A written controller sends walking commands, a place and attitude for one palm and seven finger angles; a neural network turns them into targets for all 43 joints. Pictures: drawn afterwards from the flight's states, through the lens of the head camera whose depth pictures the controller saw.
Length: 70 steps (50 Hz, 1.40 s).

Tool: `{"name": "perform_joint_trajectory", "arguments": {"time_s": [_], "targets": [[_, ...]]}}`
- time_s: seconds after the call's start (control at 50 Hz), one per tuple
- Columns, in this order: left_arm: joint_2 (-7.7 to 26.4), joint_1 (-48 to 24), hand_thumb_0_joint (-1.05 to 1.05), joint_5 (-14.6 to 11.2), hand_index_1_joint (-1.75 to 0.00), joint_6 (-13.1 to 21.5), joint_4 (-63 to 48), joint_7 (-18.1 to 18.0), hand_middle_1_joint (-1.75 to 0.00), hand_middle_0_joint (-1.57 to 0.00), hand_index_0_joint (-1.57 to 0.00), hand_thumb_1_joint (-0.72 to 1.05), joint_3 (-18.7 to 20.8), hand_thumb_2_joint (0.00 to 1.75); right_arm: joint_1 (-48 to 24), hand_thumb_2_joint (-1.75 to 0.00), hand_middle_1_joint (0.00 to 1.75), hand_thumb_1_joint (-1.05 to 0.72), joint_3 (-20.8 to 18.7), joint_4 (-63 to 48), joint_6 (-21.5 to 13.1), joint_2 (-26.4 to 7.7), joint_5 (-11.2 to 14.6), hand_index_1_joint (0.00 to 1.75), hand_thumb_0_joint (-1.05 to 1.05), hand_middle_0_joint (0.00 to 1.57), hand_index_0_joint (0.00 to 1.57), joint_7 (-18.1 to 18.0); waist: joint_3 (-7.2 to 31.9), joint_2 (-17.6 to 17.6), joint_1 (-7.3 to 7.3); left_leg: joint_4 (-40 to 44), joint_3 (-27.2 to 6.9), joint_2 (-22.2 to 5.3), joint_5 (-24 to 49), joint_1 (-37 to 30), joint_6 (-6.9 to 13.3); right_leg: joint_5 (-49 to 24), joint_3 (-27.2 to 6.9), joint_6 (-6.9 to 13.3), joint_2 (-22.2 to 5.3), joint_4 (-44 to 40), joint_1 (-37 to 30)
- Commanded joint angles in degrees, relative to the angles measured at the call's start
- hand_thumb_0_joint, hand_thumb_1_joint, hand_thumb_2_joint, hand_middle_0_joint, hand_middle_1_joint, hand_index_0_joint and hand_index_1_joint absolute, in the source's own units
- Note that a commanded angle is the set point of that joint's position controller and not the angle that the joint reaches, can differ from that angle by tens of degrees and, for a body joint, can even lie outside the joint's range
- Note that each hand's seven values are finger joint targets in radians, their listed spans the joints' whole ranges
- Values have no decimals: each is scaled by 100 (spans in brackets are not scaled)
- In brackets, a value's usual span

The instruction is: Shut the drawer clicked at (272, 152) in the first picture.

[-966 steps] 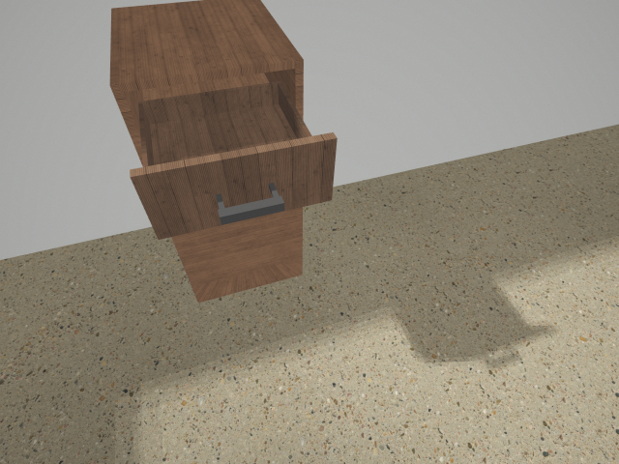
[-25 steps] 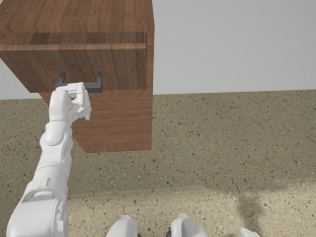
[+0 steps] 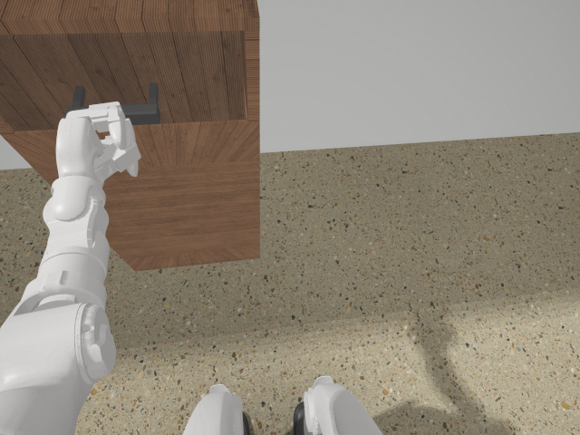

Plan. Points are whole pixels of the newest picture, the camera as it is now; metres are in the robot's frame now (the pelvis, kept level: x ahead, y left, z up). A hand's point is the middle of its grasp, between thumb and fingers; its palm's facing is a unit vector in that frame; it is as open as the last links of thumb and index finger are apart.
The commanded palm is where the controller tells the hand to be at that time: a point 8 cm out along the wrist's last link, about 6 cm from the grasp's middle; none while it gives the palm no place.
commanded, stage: push the drawer shut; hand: left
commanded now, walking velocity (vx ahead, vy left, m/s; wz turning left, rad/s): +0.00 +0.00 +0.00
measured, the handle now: (116, 104) +0.57 +0.21 +0.06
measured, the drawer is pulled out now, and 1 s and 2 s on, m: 0.00 0.00 0.00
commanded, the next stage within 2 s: pull the fist back off the drawer in 0.20 s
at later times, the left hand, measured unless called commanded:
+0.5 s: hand (123, 145) +0.50 +0.19 +0.06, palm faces +0.06 -1.00 -0.05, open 2.9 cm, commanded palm +0.49 +0.22 +0.07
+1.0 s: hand (121, 162) +0.47 +0.20 +0.05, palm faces +0.07 -1.00 -0.02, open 3.1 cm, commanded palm +0.44 +0.24 +0.07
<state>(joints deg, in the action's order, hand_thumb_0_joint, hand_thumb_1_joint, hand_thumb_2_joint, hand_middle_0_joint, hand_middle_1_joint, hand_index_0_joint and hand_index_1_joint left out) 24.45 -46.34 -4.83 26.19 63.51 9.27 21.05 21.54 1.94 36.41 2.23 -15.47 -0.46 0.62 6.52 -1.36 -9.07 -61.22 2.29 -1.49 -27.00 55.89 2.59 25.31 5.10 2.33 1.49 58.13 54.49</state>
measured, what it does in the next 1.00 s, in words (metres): stands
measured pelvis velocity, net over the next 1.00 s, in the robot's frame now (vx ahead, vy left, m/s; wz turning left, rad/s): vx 0.01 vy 0.02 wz -0.02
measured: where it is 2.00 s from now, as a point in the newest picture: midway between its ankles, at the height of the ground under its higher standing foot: outside the picture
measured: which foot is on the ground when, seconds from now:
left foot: down 0.00-1.00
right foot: down 0.00-1.00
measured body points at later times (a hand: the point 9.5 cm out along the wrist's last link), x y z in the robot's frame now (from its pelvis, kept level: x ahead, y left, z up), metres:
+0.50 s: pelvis -0.02 +0.01 -0.01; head +0.12 +0.04 +0.41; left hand +0.49 +0.25 +0.06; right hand -0.01 -0.26 -0.12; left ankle +0.02 +0.09 -0.66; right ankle +0.02 -0.10 -0.66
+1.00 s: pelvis +0.01 +0.02 +0.01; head +0.13 +0.04 +0.44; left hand +0.46 +0.25 +0.06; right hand +0.04 -0.24 -0.10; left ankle +0.01 +0.09 -0.66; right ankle +0.02 -0.10 -0.66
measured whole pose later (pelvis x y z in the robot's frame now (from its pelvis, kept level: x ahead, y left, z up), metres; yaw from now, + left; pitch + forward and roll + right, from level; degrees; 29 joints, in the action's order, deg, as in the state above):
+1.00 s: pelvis +0.01 +0.02 +0.01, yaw -1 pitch +21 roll -3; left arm 20.8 -36.8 -6.8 25.1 53.8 6.6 18.6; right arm 21.6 1.9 34.2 4.2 -14.6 0.1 1.7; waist 7.0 -1.2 -7.8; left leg -59.0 3.3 -1.3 -27.3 52.4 3.8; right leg 24.7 3.8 1.0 1.6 55.1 50.9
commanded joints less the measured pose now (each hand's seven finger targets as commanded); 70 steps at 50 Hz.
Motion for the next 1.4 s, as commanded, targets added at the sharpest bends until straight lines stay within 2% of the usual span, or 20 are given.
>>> {"name": "perform_joint_trajectory", "arguments": {"time_s": [0.0, 0.22, 0.36, 0.5, 0.54, 0.64, 0.76, 0.86, 0.9, 0.96, 1.04, 1.06, 1.12, 1.14, 1.18, 1.22, 1.24, 1.26, 1.32, 1.38], "targets": [[1565, -3086, 0, -82, -160, 369, -1287, -226, -160, -140, -140, 90, 265, 90, 823, -90, 30, -90, -360, -275, -49, -996, -29, 30, 0, 20, 20, -59, 2737, -526, -222, 622, -528, 25, 1835, -1818, -51, -1472, -492, -138, 57, -719, -1131], [1585, -4440, 0, 79, -160, 393, -874, -376, -160, -140, -140, 90, -123, 90, 909, -90, 30, -90, -254, -62, -181, -1091, -74, 30, 0, 20, 20, -127, 2415, -811, -712, 587, -759, 9, 966, -1693, -30, -526, -427, -134, 64, -763, -248], [1560, -4628, 0, 95, -160, 303, -722, -363, -160, -140, -140, 90, -207, 90, 945, -90, 30, -90, -221, -76, -294, -1153, -103, 30, 0, 20, 20, -143, 2625, -1026, -748, 621, -919, -6, 638, -1844, -54, -288, -357, -97, 48, -691, 37], [1367, -4232, 0, 68, -160, 235, -704, -417, -160, -140, -140, 90, -173, 90, 915, -90, 30, -90, -253, -178, -256, -1168, -121, 30, 0, 20, 20, -54, 2647, -947, -578, 694, -963, -1, 509, -1861, -78, -227, -328, -87, 43, -710, 0], [1559, -3989, 0, 67, -160, 206, -638, -423, -160, -140, -140, 90, -4, 90, 903, -90, 30, -90, -252, -212, -232, -1184, -103, 30, 0, 20, 20, -47, 2576, -703, -494, 722, -905, 7, 348, -1629, -60, -114, -360, -91, 49, -754, -199], [1592, -3440, 0, 36, -160, 220, -798, -408, -160, -140, -140, 90, 115, 90, 836, -90, 30, -90, -256, -352, -166, -1143, -70, 30, 0, 20, 20, -28, 2530, -660, -300, 786, -773, 29, 481, -1520, -56, -177, -384, -80, 56, -787, -514], [1522, -2415, 0, -83, -160, 298, -1199, -357, -160, -140, -140, 90, 276, 90, 767, -90, 30, -90, -298, -514, -45, -1074, -44, 30, 0, 20, 20, 4, 2653, -434, -28, 827, -624, 23, 1193, -1691, -60, -739, -387, -74, 84, -793, -1055], [1129, -1278, 0, -187, -160, 314, -1875, -289, -160, -140, -140, 90, 106, 90, 629, -90, 30, -90, -367, -688, 75, -985, 17, 30, 0, 20, 20, 51, 2674, -425, 188, 919, -521, -2, 1913, -2079, -101, -1420, -351, -54, 105, -798, -1382], [806, -1269, 0, -266, -160, 320, -2345, -273, -160, -140, -140, 90, -142, 90, 557, -90, 30, -90, -392, -686, 91, -930, 49, 30, 0, 20, 20, 65, 2669, -634, 171, 949, -550, -38, 2262, -2428, -149, -1593, -302, -54, 109, -797, -1274], [697, -1234, 0, -337, -160, 273, -2394, -304, -160, -140, -140, 90, -199, 90, 547, -90, 30, -90, -417, -574, 90, -929, 61, 30, 0, 20, 20, 40, 2358, -438, 87, 902, -554, -48, 2440, -2391, -145, -1758, -303, -73, 106, -799, -1213], [600, -1014, 0, -332, -160, 318, -2613, -284, -160, -140, -140, 90, -270, 90, 494, -90, 30, -90, -452, -510, 59, -894, 74, 30, 0, 20, 20, 16, 2489, -457, 141, 859, -576, -55, 2889, -2593, -200, -2029, -298, -81, 75, -739, -1294], [431, -1165, 0, -341, -160, 343, -2815, -254, -160, -140, -140, 90, -466, 90, 465, -90, 30, -90, -454, -506, 38, -877, 78, 30, 0, 20, 20, 20, 2604, -716, 109, 813, -596, -76, 3148, -2839, -218, -2069, -306, -75, 69, -701, -1154], [296, -130, 0, -469, -160, 241, -3669, -233, -160, -140, -140, 90, -493, 90, 437, -90, 30, -90, -525, -673, 9, -849, 125, 30, 0, 20, 20, 73, 3235, -1110, 455, 947, -720, -147, 4374, -3792, -398, -2403, -236, -53, 85, -796, -1473], [305, 294, 0, -543, -160, 124, -3911, -244, -160, -140, -140, 90, -469, 90, 397, -90, 30, -90, -524, -731, -2, -827, 155, 30, 0, 20, 20, 83, 3228, -905, 496, 1022, -701, -154, 4533, -3835, -394, -2597, -221, -70, 92, -885, -1738], [290, 1085, 0, -643, -160, -146, -4151, -242, -160, -140, -140, 90, -413, 90, 313, -90, 30, -90, -507, -866, -14, -804, 213, 30, 0, 20, 20, 74, 2988, -359, 546, 1164, -629, -143, 4533, -3546, -312, -2896, -227, -116, 85, -1004, -2161], [100, 1394, 0, -721, -160, -363, -4571, -258, -160, -140, -140, 90, -552, 90, 107, -90, 30, -90, -475, -978, -54, -747, 271, 30, 0, 20, 20, 45, 2538, -169, 542, 1349, -509, -89, 4089, -3241, -221, -2997, -247, -140, 62, -1167, -2493], [240, 1642, 0, -738, -160, -457, -4692, -289, -160, -140, -140, 90, -413, 90, 45, -90, 30, -90, -472, -1019, -68, -763, 291, 30, 0, 20, 20, 18, 2371, -37, 588, 1443, -464, -73, 3843, -3076, -191, -2967, -255, -138, 53, -1232, -2651], [395, 1743, 0, -747, -160, -498, -4881, -323, -160, -140, -140, 90, -284, 90, -23, -90, 30, -90, -462, -1051, -94, -771, 289, 30, 0, 20, 20, -19, 2294, -92, 619, 1497, -418, -47, 3757, -3068, -167, -3040, -288, -123, 41, -1274, -2789], [129, 2001, 0, -809, -160, -575, -5408, -297, -160, -140, -140, 90, -464, 90, -240, -90, 30, -90, -415, -1109, -224, -686, 308, 30, 0, 20, 20, -69, 2016, -223, 581, 1672, -366, -15, 3417, -3192, -167, -2927, -290, -136, 21, -1465, -2901], [189, 2214, 0, -861, -160, -612, -5806, -184, -160, -140, -140, 90, -462, 90, -380, -90, 30, -90, -392, -1113, -360, -691, 315, 30, 0, 20, 20, -142, 1891, -248, 577, 1793, -386, -2, 3349, -3325, -151, -2922, -298, -121, 4, -1576, -3057]]}}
